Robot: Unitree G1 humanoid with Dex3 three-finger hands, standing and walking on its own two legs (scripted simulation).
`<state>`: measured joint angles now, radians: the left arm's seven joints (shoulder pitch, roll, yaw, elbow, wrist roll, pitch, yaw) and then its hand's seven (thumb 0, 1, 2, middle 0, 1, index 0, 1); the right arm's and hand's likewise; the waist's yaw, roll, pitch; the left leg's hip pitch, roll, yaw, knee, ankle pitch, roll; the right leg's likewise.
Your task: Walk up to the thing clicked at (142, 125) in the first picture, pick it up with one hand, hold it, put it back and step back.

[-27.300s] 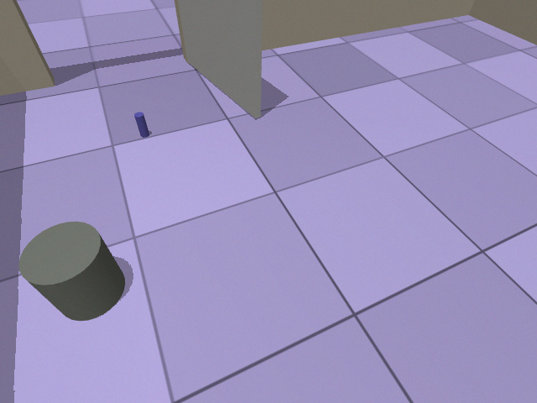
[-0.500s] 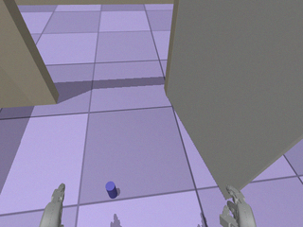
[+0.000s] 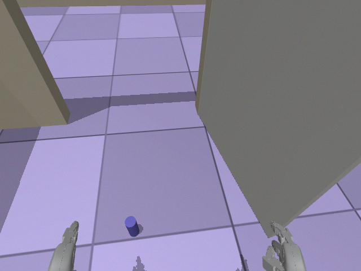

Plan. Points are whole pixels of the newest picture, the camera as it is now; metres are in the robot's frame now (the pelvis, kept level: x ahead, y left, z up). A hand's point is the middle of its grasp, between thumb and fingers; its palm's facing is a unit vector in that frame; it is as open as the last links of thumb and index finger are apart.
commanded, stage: home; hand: left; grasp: from the side
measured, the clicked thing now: (132, 226) +0.43 +0.21 -0.65
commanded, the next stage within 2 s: stand in 0.70 s
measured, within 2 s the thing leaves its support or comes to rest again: neither
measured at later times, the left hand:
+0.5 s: hand (89, 268) +0.16 +0.19 -0.06, palm faces +0.10 -0.95 -0.29, open 17.3 cm
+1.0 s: hand (87, 266) +0.16 +0.19 -0.06, palm faces +0.09 -0.95 -0.29, open 15.4 cm
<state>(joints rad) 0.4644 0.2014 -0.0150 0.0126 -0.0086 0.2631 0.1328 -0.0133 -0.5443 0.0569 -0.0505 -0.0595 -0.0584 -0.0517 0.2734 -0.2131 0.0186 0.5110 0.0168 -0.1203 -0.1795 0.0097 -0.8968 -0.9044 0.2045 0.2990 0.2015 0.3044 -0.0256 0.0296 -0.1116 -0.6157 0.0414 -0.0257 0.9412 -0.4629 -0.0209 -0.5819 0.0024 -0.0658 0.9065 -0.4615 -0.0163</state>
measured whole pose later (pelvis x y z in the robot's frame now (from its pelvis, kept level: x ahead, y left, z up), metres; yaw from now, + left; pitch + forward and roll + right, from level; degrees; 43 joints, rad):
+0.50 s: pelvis -0.01 +0.01 +0.00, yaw +0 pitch +7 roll -2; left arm 0.46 0.20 -0.01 0.01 -0.01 0.26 0.13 -0.01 -0.52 0.07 -0.05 -0.06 -0.06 -0.06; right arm 0.28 -0.21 0.02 0.52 0.01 -0.13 -0.18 0.01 -0.90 -0.90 0.20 0.30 0.20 0.30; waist -0.02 0.03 -0.10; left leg -0.61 0.04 -0.02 0.94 -0.45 -0.01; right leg -0.58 0.00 -0.06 0.90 -0.45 -0.01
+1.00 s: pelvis +0.00 +0.01 +0.00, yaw +0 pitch +8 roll -2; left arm 0.46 0.21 -0.02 0.01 0.00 0.26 0.13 -0.01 -0.27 0.32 -0.14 -0.20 -0.15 -0.20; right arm 0.28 -0.20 0.02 0.52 0.01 -0.14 -0.18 0.01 -0.90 -0.90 0.20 0.30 0.20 0.30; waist -0.02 0.03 -0.10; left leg -0.62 0.03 -0.02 0.94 -0.46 -0.01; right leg -0.58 0.00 -0.06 0.90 -0.45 0.00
